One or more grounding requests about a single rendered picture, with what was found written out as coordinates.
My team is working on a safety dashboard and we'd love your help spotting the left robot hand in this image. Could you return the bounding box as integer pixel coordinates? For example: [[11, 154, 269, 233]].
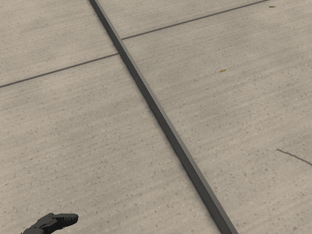
[[20, 213, 79, 234]]

